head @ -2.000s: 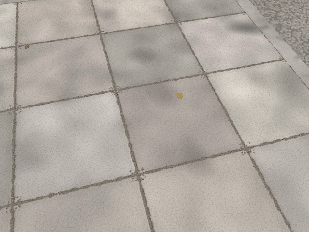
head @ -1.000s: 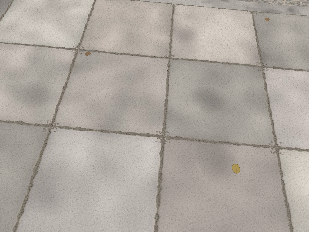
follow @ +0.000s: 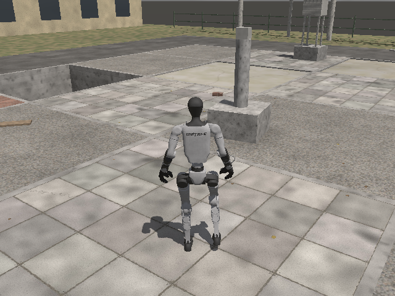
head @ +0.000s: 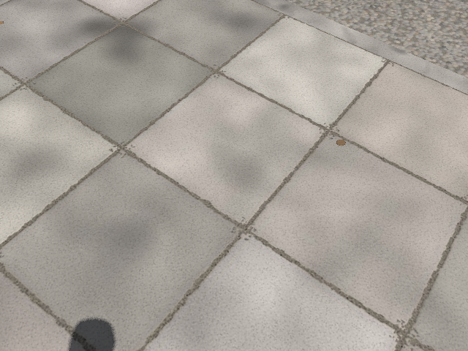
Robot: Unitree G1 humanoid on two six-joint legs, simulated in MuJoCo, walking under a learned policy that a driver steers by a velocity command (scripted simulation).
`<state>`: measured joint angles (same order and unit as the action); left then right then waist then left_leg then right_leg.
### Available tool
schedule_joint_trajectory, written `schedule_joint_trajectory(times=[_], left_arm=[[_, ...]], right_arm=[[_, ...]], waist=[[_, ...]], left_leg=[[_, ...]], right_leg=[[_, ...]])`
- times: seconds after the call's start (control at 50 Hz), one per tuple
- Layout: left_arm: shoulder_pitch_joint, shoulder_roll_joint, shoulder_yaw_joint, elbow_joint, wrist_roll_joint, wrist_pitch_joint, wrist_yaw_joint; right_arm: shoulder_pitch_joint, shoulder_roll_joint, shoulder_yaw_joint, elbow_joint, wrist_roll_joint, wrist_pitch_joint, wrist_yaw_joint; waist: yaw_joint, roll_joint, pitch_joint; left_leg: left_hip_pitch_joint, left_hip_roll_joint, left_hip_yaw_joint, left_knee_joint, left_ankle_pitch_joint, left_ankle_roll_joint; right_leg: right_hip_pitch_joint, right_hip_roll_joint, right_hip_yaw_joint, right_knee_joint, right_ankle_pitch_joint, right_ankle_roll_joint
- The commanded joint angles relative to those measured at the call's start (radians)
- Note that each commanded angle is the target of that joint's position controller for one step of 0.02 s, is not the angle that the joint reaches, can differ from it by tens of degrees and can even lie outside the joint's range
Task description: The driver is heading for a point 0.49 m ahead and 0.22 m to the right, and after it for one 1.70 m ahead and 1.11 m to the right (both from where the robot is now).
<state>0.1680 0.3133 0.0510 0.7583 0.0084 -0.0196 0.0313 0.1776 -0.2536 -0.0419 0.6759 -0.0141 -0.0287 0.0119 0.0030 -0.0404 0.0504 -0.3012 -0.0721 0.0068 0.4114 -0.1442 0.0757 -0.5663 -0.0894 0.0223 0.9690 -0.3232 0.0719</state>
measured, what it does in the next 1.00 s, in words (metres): steps on the spot, turning right: right foot, then right foot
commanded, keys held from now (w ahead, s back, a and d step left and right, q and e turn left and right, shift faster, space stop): e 0.82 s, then w+e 0.18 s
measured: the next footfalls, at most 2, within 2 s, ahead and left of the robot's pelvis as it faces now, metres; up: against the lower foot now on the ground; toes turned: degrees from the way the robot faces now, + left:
right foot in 0.16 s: +0.11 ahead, -0.15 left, +0.00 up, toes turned -3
right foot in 0.92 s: +0.04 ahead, -0.14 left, +0.00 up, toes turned -30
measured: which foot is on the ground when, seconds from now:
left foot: down 0.00-0.90, up 0.92-1.00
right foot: up 0.00-0.14, down 0.16-0.44, up 0.46-0.90, down 0.92-1.00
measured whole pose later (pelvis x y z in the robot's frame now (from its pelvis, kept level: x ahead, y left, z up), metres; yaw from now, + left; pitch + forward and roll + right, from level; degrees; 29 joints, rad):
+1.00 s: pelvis +0.06 -0.05 -0.01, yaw -30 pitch +2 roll +0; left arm 0.22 0.29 0.08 0.62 -0.02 0.01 -0.02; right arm 0.17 -0.33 -0.10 0.74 0.02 -0.02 0.00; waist -0.01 0.04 0.03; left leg -0.42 0.06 0.04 1.02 -0.51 0.00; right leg -0.29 0.03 -0.02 0.57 -0.31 -0.07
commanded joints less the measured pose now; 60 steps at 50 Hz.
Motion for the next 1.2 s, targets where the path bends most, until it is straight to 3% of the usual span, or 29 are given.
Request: schedule_joint_trajectory(times=[0.02,0.08,0.14,0.18,0.2,0.24,0.32,0.36,0.42,0.44,0.46,0.48,0.5,0.52,0.54,0.58,0.62,0.7,0.82,0.88,0.9,0.92,0.94,0.96,0.98,1.02,1.06,1.14,1.2], left_arm=[[0.085,0.038,0.006,-0.018,0.002,0.01,0.001],[0.04,0.058,0.01,-0.023,-0.01,0.021,-0.007],[0.009,0.088,0.02,-0.052,-0.004,0.024,-0.009],[-0.021,0.142,0.03,-0.085,0.004,0.022,-0.006],[-0.038,0.184,0.043,-0.092,-0.006,0.024,-0.005],[-0.002,0.143,0.046,-0.092,-0.018,0.026,-0.013],[0.025,0.153,0.054,-0.11,-0.007,0.013,-0.009],[0.004,0.168,0.064,-0.119,-0.018,0.011,-0.003],[-0.091,0.154,0.068,-0.148,-0.046,0.051,0.012],[-0.077,0.111,0.057,-0.16,-0.038,0.061,0.011],[-0.041,0.068,0.046,-0.184,-0.028,0.059,0.006],[-0.024,0.14,0.068,-0.172,-0.011,0.049,0.006],[-0.001,0.171,0.086,-0.148,-0.022,0.047,0.0],[0.027,0.156,0.088,-0.124,-0.026,0.054,0.001],[0.034,0.137,0.085,-0.114,-0.025,0.059,0.005],[0.006,0.098,0.072,-0.127,-0.032,0.063,0.001],[-0.047,0.074,0.061,-0.16,-0.039,0.063,-0.007],[-0.095,0.054,0.045,-0.205,-0.032,0.069,-0.025],[-0.091,0.071,0.055,-0.239,-0.033,0.086,-0.048],[-0.027,0.071,0.065,-0.227,-0.038,0.094,-0.059],[0.067,0.106,0.084,-0.19,-0.041,0.09,-0.052],[0.199,0.192,0.115,-0.161,-0.048,0.079,-0.038],[0.231,0.289,0.123,-0.187,-0.03,0.042,-0.043],[0.218,0.208,0.098,-0.18,-0.024,0.004,-0.052],[0.172,0.16,0.077,-0.176,-0.023,-0.017,-0.049],[0.088,0.119,0.058,-0.188,-0.028,-0.025,-0.038],[0.08,0.122,0.053,-0.198,-0.011,-0.03,-0.024],[0.134,0.135,0.056,-0.167,-0.016,-0.04,-0.012],[0.191,0.149,0.059,-0.131,-0.022,-0.042,-0.013]], right_arm=[[-0.073,-0.119,-0.03,-0.045,-0.006,-0.014,-0.013],[-0.055,-0.115,-0.024,-0.002,-0.019,-0.007,-0.009],[-0.058,-0.144,-0.031,0.021,0.002,0.009,-0.014],[0.016,-0.143,-0.035,0.042,-0.001,0.014,-0.026],[0.064,-0.147,-0.041,0.039,-0.009,0.013,-0.033],[-0.008,-0.125,-0.042,0.022,-0.006,0.025,-0.05],[-0.044,-0.08,-0.043,-0.011,0.005,0.04,-0.047],[-0.035,-0.093,-0.047,-0.01,0.015,0.029,-0.039],[0.054,-0.098,-0.054,0.029,0.019,0.018,-0.022],[0.075,-0.161,-0.072,0.029,0.006,0.024,-0.024],[0.045,-0.252,-0.092,0.022,-0.01,0.037,-0.024],[0.03,-0.204,-0.076,-0.01,-0.031,0.028,-0.025],[-0.01,-0.161,-0.061,-0.025,-0.027,0.021,-0.03],[-0.056,-0.15,-0.057,-0.031,-0.014,0.016,-0.034],[-0.072,-0.147,-0.057,-0.033,0.0,0.011,-0.039],[-0.039,-0.147,-0.054,-0.023,0.002,0.015,-0.054],[0.006,-0.156,-0.059,-0.012,-0.001,0.026,-0.065],[0.015,-0.197,-0.074,-0.009,0.002,0.041,-0.063],[-0.012,-0.233,-0.091,-0.004,0.026,0.04,-0.032],[-0.017,-0.237,-0.096,0.009,0.055,0.031,-0.023],[0.0,-0.193,-0.083,0.02,0.049,0.026,-0.021],[-0.025,-0.119,-0.058,0.005,0.017,0.02,-0.015],[-0.11,-0.097,-0.046,-0.085,-0.004,0.001,-0.021],[-0.158,-0.162,-0.064,-0.088,0.024,-0.02,-0.012],[-0.152,-0.191,-0.072,-0.089,0.047,-0.033,0.002],[-0.116,-0.216,-0.084,-0.048,0.018,-0.048,0.002],[-0.107,-0.185,-0.077,-0.029,0.004,-0.058,0.006],[-0.147,-0.116,-0.047,-0.013,0.011,-0.062,0.01],[-0.216,-0.103,-0.033,-0.027,0.023,-0.067,0.021]], waist=[[0.036,0.128,-0.174],[0.007,0.135,-0.133],[0.016,0.121,-0.084],[-0.018,0.036,-0.076],[-0.065,-0.069,-0.09],[-0.021,-0.137,-0.1],[0.006,-0.21,-0.148],[0.003,-0.166,-0.18],[-0.052,-0.111,-0.195],[-0.037,0.013,-0.179],[0.005,0.322,-0.117],[-0.018,0.279,-0.121],[0.005,0.168,-0.101],[0.033,0.123,-0.079],[0.029,0.123,-0.067],[0.004,0.14,-0.073],[-0.029,0.158,-0.088],[-0.054,0.172,-0.1],[-0.044,0.199,-0.095],[-0.001,0.177,-0.114],[0.028,0.121,-0.139],[0.073,-0.09,-0.159],[0.089,-0.249,-0.147],[0.112,-0.126,-0.125],[0.07,-0.142,-0.062],[0.021,-0.083,-0.008],[0.005,-0.073,-0.023],[0.033,-0.061,-0.029],[0.072,-0.079,-0.006]], left_leg=[[0.035,0.255,-0.129,-0.119,0.418,0.169],[0.022,0.272,-0.139,-0.142,0.214,0.159],[0.045,0.263,-0.147,-0.092,0.037,0.123],[0.063,0.204,-0.117,-0.004,-0.036,0.049],[0.037,0.128,-0.053,0.041,-0.08,0.011],[0.044,0.047,0.056,0.168,-0.114,-0.044],[-0.125,0.001,-0.018,0.334,-0.36,-0.05],[-0.147,0.022,-0.063,0.324,-0.374,-0.053],[0.09,0.032,-0.031,0.009,-0.067,-0.061],[0.197,0.162,-0.147,-0.063,-0.026,-0.021],[0.207,0.366,-0.405,-0.134,0.113,0.111],[0.179,0.478,-0.481,-0.129,0.22,0.22],[0.171,0.452,-0.408,-0.112,0.271,0.219],[0.18,0.39,-0.308,-0.091,0.279,0.172],[0.212,0.36,-0.246,-0.083,0.295,0.143],[0.245,0.323,-0.146,-0.073,0.42,0.136],[0.312,0.33,-0.106,-0.075,0.447,0.149],[0.329,0.368,-0.055,-0.091,0.405,0.165],[0.276,0.398,0.022,-0.05,0.417,0.139],[0.19,0.386,0.065,0.008,0.068,0.074],[0.08,0.343,0.112,0.116,-0.077,0.034],[-0.162,0.248,0.202,0.433,-0.281,-0.041],[-0.537,0.066,0.1,0.692,-0.548,-0.1],[-0.588,0.105,-0.065,0.79,-0.51,-0.091],[-0.593,0.137,-0.085,0.771,-0.403,-0.068],[-0.53,0.168,-0.076,0.662,-0.216,-0.07],[-0.44,0.147,-0.056,0.591,-0.077,-0.094],[-0.343,0.116,-0.035,0.33,0.096,-0.135],[-0.284,0.103,-0.03,0.203,0.15,-0.142]], right_leg=[[0.191,-0.02,0.03,-0.162,0.098,0.002],[0.253,-0.011,0.022,-0.267,0.116,-0.012],[0.281,0.021,-0.01,-0.401,0.123,-0.048],[0.309,-0.027,0.062,-0.456,0.436,-0.087],[0.316,-0.052,0.114,-0.436,0.505,-0.129],[0.26,-0.086,0.239,-0.518,0.383,-0.196],[0.4,-0.176,0.439,-0.564,0.481,-0.306],[0.445,-0.176,0.448,-0.546,0.552,-0.294],[0.322,-0.064,0.34,-0.479,0.407,-0.195],[0.181,0.012,0.262,-0.363,0.202,-0.134],[-0.023,0.171,0.086,-0.194,-0.152,-0.067],[-0.046,0.124,0.114,0.05,-0.312,-0.034],[-0.061,0.112,0.141,0.168,-0.274,-0.028],[-0.077,0.101,0.135,0.206,-0.215,-0.015],[-0.112,0.09,0.134,0.212,-0.151,-0.002],[-0.113,0.09,0.091,0.203,-0.082,0.026],[-0.123,0.08,0.053,0.126,-0.052,0.045],[-0.042,0.041,0.004,-0.036,-0.052,0.047],[0.128,0.05,-0.082,-0.255,-0.049,-0.016],[0.309,0.089,-0.131,-0.463,0.038,-0.093],[0.472,0.114,-0.116,-0.51,0.033,-0.133],[0.674,-0.044,0.142,-0.583,0.048,-0.215],[0.739,-0.278,0.688,-0.703,-0.184,-0.432],[0.687,-0.305,0.7,-0.77,-0.265,-0.461],[0.63,-0.265,0.61,-0.784,-0.312,-0.414],[0.541,-0.17,0.446,-0.784,-0.184,-0.335],[0.49,-0.111,0.356,-0.797,-0.015,-0.315],[0.456,-0.064,0.229,-0.786,0.139,-0.285],[0.436,-0.074,0.215,-0.781,0.152,-0.278]])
